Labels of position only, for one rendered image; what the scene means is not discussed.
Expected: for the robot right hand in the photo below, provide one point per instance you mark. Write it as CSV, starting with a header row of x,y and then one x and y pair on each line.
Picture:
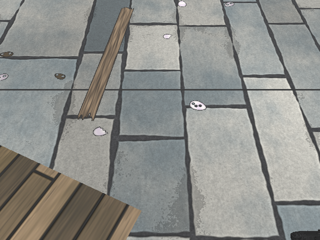
x,y
305,235

